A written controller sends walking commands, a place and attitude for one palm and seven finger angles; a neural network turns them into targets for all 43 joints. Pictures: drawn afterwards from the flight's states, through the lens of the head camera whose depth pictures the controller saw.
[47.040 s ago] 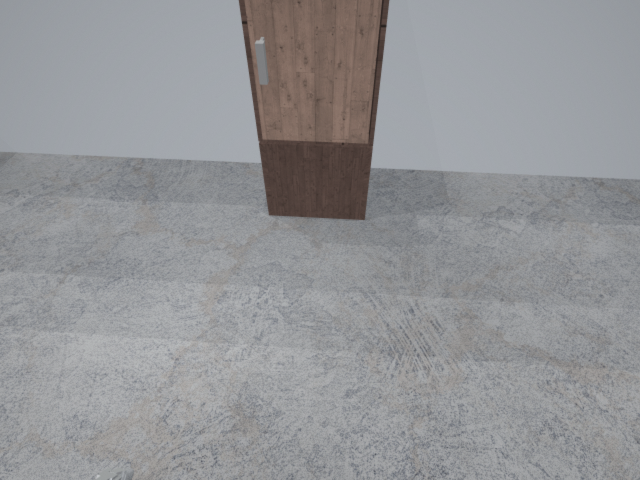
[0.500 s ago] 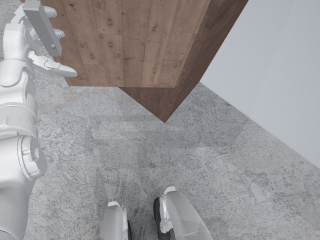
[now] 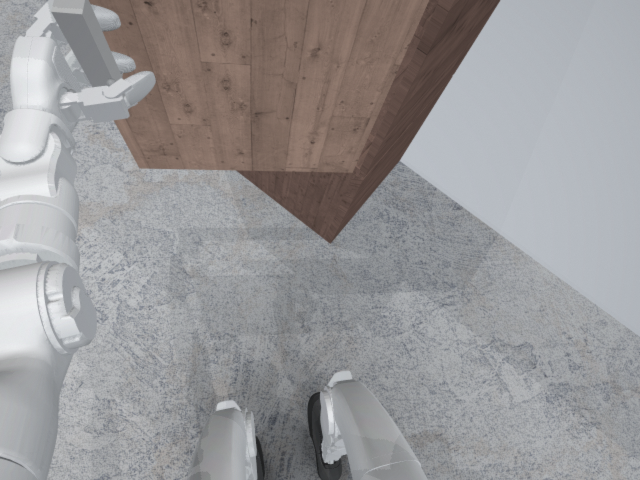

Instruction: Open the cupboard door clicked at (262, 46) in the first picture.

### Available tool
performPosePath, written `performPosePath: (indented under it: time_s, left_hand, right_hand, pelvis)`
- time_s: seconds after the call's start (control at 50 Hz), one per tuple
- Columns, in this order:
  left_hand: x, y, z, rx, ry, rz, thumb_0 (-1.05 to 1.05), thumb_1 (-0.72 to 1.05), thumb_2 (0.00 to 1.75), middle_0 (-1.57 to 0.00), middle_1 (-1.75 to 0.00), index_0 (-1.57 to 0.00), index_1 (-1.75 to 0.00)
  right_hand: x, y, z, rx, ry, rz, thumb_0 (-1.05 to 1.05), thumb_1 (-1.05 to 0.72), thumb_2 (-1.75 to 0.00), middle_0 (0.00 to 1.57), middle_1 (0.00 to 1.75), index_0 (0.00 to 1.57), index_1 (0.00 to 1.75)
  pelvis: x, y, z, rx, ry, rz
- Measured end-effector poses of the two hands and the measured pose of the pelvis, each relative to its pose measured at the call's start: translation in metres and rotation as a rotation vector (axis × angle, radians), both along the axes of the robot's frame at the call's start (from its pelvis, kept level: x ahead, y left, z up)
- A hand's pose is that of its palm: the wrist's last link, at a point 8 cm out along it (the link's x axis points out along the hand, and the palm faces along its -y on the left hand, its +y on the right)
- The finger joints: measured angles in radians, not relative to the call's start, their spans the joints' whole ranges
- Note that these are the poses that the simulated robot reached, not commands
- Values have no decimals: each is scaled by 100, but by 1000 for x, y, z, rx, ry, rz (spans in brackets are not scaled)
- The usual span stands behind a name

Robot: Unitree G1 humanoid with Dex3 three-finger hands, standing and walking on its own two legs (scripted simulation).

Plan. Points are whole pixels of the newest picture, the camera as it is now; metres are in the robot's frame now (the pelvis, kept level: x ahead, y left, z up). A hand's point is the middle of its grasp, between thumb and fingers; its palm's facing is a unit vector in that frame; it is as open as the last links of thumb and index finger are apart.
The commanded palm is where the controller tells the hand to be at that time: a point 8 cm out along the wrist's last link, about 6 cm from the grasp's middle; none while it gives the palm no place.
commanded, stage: close the thumb around the handle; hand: left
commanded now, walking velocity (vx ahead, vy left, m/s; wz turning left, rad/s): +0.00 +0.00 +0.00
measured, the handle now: (98, 42) +0.60 +0.19 +0.07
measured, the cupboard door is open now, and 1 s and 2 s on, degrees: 41 63 83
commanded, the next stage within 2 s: pull the door open along its arc in 0.26 s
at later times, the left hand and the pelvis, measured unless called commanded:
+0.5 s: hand (118, 85) +0.55 +0.17 +0.06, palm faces -0.05 -1.00 -0.02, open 6.0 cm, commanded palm +0.53 +0.20 +0.06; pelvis +0.01 +0.00 +0.01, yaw +0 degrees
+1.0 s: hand (151, 196) +0.42 +0.13 +0.06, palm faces +0.09 -0.99 +0.04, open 6.4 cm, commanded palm +0.35 +0.20 +0.06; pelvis +0.03 -0.01 +0.03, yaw -1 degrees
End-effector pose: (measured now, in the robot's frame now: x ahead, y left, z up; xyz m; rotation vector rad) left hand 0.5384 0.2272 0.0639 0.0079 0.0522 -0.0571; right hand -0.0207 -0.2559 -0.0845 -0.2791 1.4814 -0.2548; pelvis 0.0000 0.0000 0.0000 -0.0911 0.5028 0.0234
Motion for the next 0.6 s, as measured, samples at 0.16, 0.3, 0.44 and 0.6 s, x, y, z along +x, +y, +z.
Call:
performPosePath:
  time_s: [0.16,0.3,0.44,0.6]
  left_hand:
    - [-1,-4,0,15,-2,-22,0,66,80,-38,-133,-38,-133]
    - [-2,-6,0,7,2,2,1,68,83,-35,-135,-36,-135]
    - [-3,-7,0,9,2,8,1,68,83,-34,-136,-35,-135]
    - [-10,-8,0,12,-1,9,1,69,80,-33,-136,-34,-135]
  right_hand:
    - [-3,2,1,8,9,-11,0,-91,-90,20,30,21,30]
    - [0,2,2,12,0,-13,0,-91,-90,20,30,21,30]
    - [4,-2,3,9,-8,-11,0,-91,-90,20,30,21,30]
    - [10,-5,4,16,-25,-27,0,-91,-90,20,30,21,30]
  pelvis:
    - [2,1,2,0,-1,-2]
    - [3,0,4,3,-8,-4]
    - [5,-2,5,6,-10,-4]
    - [9,-4,9,15,-18,-19]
